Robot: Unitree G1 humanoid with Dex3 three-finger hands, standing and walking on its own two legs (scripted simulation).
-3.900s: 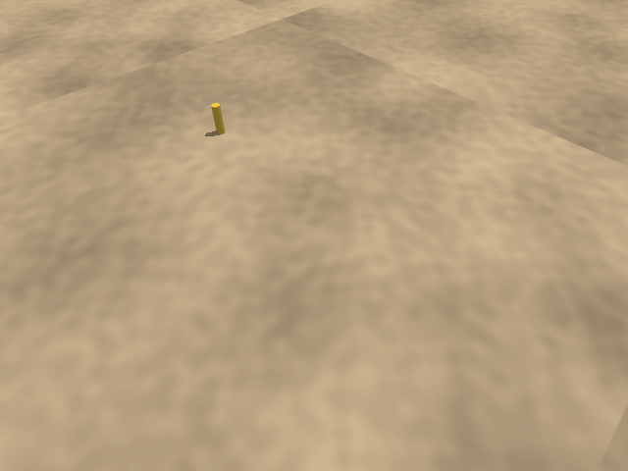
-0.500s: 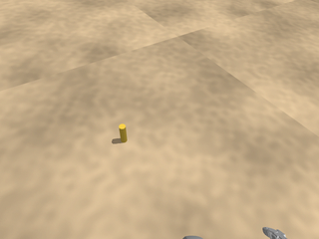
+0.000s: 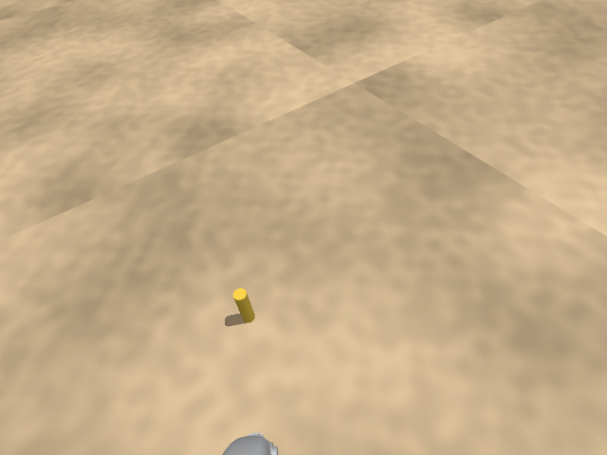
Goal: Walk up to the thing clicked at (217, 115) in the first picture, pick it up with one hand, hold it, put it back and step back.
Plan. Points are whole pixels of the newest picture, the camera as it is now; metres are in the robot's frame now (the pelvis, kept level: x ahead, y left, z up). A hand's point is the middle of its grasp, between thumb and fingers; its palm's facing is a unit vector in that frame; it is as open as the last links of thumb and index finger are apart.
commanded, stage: walk up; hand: left
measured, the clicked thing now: (244, 306) +0.69 +0.28 -0.69
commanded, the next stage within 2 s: none
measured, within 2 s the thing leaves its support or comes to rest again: neither
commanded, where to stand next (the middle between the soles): +0.36 +0.05 m, yaw +0 degrees
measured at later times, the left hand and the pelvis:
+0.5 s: hand (132, 403) +0.23 +0.30 -0.14, palm faces -0.08 -0.93 -0.36, open 7.4 cm; pelvis +0.17 +0.03 +0.00, yaw -1 degrees
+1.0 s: hand (147, 350) +0.33 +0.32 -0.17, palm faces -0.03 -0.92 -0.39, open 7.4 cm; pelvis +0.25 +0.04 -0.03, yaw +0 degrees
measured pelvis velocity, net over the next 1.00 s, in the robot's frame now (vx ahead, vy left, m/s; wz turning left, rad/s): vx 0.25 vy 0.04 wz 0.00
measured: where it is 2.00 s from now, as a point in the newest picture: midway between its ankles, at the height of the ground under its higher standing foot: (318, 436)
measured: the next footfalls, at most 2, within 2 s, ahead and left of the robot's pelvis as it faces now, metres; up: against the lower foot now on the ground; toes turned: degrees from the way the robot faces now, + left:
left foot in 0.18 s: +0.22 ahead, +0.15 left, +0.00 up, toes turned +5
right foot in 0.58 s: +0.33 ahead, -0.11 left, +0.00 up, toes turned -3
